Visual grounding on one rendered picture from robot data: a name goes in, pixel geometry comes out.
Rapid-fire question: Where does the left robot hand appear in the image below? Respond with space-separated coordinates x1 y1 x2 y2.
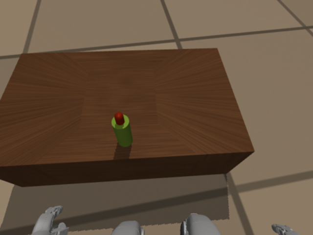
32 206 69 235

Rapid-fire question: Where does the bottle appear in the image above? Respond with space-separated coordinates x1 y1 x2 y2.
112 112 133 147

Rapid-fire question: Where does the right robot hand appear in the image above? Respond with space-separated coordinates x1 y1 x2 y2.
272 224 300 235

